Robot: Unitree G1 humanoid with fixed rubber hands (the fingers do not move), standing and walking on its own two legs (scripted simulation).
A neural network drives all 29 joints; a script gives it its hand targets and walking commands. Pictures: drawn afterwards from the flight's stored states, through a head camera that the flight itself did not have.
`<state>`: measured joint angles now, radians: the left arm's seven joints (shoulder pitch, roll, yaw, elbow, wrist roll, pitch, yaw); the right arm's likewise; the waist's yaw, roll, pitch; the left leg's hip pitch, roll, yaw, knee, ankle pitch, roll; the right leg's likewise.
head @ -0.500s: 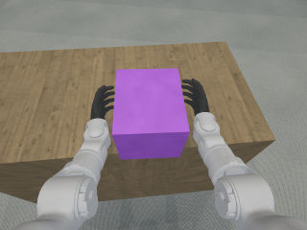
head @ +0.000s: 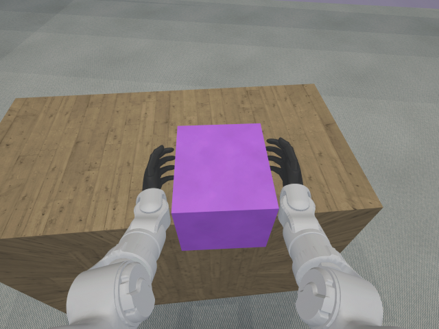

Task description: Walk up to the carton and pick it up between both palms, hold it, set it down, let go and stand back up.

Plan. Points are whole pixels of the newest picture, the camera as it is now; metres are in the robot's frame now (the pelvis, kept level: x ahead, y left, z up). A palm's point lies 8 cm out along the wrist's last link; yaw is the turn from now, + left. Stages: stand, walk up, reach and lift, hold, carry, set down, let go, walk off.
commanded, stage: reach and lift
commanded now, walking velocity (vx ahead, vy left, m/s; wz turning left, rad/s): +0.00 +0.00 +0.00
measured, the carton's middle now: (221, 186) +0.41 -0.01 +0.02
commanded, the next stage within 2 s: none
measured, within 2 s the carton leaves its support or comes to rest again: neither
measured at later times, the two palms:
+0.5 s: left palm (153, 178) +0.41 +0.12 +0.05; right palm (287, 170) +0.41 -0.14 +0.06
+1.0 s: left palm (151, 173) +0.40 +0.12 +0.07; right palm (292, 167) +0.40 -0.14 +0.08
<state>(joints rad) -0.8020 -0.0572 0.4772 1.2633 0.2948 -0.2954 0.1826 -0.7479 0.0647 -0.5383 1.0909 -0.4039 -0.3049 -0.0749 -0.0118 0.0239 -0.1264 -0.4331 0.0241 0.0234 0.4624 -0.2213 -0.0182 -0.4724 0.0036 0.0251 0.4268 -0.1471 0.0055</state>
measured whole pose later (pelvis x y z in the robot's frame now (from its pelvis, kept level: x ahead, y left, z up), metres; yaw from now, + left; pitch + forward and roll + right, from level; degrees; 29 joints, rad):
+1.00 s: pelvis +0.00 +0.00 +0.00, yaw +0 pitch +9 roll +0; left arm -0.80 -0.07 0.49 1.19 0.33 -0.33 0.17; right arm -0.76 0.07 -0.57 1.07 -0.42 -0.41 -0.07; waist -0.01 0.02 -0.11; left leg -0.39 0.02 0.02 0.46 -0.23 -0.02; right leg -0.43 0.00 0.02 0.43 -0.16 0.01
